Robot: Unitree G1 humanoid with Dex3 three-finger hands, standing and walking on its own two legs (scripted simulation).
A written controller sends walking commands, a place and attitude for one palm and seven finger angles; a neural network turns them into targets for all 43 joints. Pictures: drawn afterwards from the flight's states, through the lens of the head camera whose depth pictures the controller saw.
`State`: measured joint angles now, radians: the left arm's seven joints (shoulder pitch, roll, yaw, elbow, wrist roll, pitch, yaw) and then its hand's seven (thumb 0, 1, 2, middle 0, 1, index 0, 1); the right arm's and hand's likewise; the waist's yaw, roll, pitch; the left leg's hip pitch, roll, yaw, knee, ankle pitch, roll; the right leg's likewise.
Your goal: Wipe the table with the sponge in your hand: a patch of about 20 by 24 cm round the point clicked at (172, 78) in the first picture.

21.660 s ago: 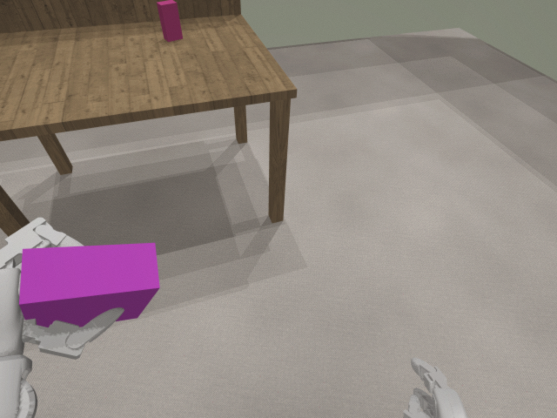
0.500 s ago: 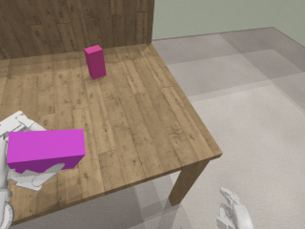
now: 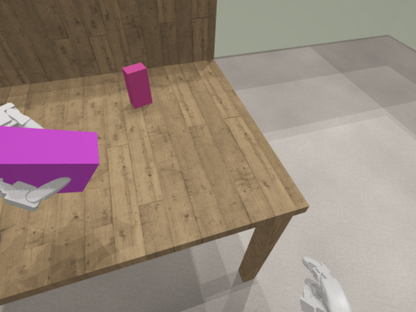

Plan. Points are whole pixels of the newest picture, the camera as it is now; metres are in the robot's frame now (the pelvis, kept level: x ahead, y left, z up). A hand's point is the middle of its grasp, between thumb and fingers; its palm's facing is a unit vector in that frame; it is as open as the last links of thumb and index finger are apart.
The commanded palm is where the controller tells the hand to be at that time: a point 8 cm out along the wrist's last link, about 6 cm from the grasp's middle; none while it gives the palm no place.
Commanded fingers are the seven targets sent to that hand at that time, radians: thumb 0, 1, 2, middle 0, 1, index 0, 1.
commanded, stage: turn the palm down, sponge in hand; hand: left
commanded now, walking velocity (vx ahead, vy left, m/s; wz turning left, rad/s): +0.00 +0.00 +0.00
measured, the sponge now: (61, 165) +0.27 +0.26 +0.17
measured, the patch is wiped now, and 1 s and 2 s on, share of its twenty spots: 0.00 0.00 0.00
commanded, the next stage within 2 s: none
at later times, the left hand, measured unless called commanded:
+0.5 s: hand (73, 214) +0.22 +0.24 +0.12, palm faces +0.18 -0.56 -0.81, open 9.2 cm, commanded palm +0.18 +0.26 +0.18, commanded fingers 0.00 0.10 1.30 -1.20 -1.60 -1.20 -1.60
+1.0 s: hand (84, 215) +0.23 +0.22 +0.11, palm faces +0.14 -0.35 -0.93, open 9.2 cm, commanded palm +0.19 +0.25 +0.17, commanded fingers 0.00 0.10 1.30 -1.20 -1.60 -1.20 -1.60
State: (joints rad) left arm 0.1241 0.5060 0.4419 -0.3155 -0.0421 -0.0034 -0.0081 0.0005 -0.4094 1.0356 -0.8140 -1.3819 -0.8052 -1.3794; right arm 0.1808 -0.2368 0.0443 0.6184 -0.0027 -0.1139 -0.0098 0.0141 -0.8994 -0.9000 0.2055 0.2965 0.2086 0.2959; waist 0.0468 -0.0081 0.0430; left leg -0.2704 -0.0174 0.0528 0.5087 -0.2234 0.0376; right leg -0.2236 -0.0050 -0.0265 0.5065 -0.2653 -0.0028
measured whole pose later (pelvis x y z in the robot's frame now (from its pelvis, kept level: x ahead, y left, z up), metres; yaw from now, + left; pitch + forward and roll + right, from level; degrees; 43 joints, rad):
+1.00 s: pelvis +0.01 -0.05 -0.02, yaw +0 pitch +1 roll +0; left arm 0.39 0.59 0.21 -0.37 0.48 0.07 0.04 0.00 -0.41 1.04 -0.81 -1.39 -0.80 -1.39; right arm 0.17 -0.26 -0.01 0.58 0.03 -0.02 -0.12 0.02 -0.90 -0.90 0.20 0.30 0.20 0.30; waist 0.08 0.06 -0.03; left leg -0.38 0.03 0.00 0.67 -0.32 -0.02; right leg -0.34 0.05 -0.05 0.68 -0.37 -0.07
